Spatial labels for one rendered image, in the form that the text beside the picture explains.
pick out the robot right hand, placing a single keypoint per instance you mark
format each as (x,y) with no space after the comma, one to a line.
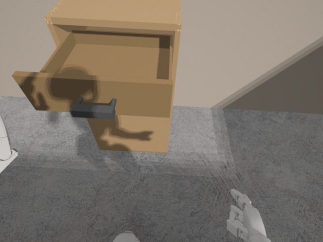
(249,221)

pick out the drawer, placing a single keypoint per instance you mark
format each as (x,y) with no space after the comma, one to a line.
(134,68)

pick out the robot left hand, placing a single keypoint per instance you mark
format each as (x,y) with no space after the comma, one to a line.
(7,155)

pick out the cabinet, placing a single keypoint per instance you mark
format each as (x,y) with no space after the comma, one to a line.
(124,132)

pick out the handle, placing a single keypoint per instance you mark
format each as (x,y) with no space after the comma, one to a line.
(93,111)

